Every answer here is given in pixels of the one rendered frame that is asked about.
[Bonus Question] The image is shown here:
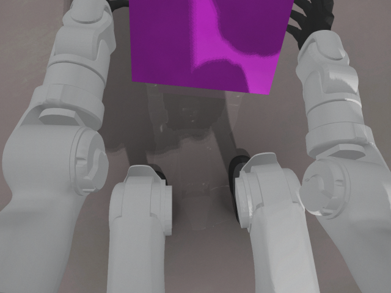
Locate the right robot foot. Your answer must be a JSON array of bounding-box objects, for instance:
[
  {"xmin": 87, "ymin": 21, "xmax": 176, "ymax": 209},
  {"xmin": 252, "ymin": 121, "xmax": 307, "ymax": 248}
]
[{"xmin": 228, "ymin": 155, "xmax": 250, "ymax": 229}]

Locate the left robot thigh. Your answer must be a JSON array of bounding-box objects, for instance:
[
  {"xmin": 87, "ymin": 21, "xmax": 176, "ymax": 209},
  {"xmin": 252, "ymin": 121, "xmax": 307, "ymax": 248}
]
[{"xmin": 107, "ymin": 176, "xmax": 172, "ymax": 293}]

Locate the robot left hand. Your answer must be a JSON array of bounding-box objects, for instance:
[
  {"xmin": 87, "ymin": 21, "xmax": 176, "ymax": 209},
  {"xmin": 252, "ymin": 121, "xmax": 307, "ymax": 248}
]
[{"xmin": 106, "ymin": 0, "xmax": 129, "ymax": 12}]

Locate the carton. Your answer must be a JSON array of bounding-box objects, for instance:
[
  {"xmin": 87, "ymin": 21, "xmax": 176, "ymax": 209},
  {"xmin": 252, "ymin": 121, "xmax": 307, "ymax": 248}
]
[{"xmin": 129, "ymin": 0, "xmax": 294, "ymax": 95}]

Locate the left robot forearm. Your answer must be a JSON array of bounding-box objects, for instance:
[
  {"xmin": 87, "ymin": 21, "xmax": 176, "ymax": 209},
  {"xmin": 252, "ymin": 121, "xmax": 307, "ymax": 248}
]
[{"xmin": 2, "ymin": 0, "xmax": 116, "ymax": 185}]

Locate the right robot upper arm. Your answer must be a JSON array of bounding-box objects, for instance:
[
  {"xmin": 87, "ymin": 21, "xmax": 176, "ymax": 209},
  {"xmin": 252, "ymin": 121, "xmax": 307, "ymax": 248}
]
[{"xmin": 299, "ymin": 156, "xmax": 391, "ymax": 293}]

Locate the right robot forearm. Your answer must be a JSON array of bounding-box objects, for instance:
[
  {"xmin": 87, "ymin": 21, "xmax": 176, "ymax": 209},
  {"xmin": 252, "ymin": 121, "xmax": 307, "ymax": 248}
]
[{"xmin": 296, "ymin": 30, "xmax": 390, "ymax": 171}]

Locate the left robot upper arm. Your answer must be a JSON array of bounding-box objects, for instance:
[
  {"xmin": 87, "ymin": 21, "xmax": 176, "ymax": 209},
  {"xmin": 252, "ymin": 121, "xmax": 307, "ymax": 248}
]
[{"xmin": 0, "ymin": 124, "xmax": 109, "ymax": 293}]

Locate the robot right hand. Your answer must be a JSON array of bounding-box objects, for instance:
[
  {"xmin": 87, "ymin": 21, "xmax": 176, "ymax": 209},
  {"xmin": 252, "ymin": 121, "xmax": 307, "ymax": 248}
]
[{"xmin": 286, "ymin": 0, "xmax": 334, "ymax": 50}]

